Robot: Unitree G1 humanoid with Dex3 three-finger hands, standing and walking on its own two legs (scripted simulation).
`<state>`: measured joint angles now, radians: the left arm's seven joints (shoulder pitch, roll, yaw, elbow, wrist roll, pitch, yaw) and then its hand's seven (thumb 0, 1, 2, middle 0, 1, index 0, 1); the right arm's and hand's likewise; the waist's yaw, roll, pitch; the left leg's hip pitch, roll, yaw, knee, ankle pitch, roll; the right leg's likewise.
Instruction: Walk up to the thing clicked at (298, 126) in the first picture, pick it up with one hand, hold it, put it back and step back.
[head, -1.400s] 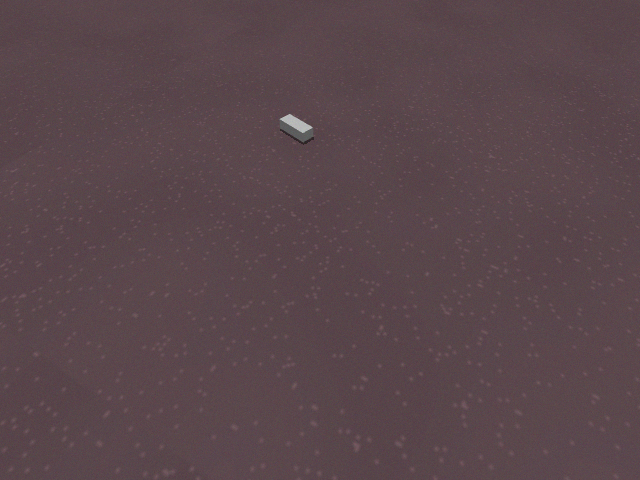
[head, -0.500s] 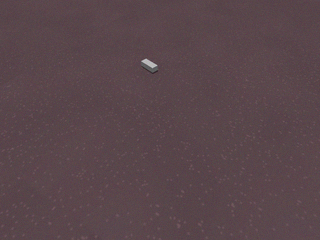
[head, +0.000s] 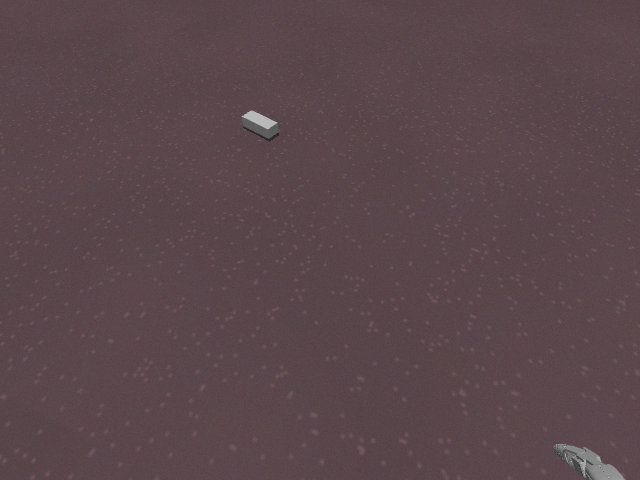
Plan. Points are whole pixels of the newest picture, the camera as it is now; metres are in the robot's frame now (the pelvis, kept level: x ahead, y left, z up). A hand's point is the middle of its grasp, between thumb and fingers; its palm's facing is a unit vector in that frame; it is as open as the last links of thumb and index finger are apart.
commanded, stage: walk up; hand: left
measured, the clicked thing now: (260, 124) +1.87 +0.36 -0.74
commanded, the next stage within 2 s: none
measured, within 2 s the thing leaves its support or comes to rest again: neither
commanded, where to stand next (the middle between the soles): +1.44 +0.37 m, yaw -36 degrees
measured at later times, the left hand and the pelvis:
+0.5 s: hand (178, 306) +0.40 +0.26 -0.11, palm faces -0.21 -0.87 -0.45, open 7.4 cm; pelvis +0.22 +0.02 -0.01, yaw -12 degrees
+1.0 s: hand (173, 200) +0.68 +0.35 -0.13, palm faces -0.43 -0.79 -0.44, open 7.4 cm; pelvis +0.49 +0.11 +0.00, yaw -23 degrees
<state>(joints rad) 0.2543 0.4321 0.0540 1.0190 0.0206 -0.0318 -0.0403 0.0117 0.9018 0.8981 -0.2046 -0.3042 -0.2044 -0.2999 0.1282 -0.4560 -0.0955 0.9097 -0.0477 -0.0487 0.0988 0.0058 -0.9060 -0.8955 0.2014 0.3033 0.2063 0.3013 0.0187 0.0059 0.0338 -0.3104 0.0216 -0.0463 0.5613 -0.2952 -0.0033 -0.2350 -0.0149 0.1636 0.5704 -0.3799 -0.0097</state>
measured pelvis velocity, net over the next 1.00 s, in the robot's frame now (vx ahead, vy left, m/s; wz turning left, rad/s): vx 0.49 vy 0.11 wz -0.40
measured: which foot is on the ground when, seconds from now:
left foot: down 0.00-0.34, up 0.36-0.72, down 0.74-1.00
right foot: up 0.00-0.30, down 0.32-0.74, up 0.76-1.00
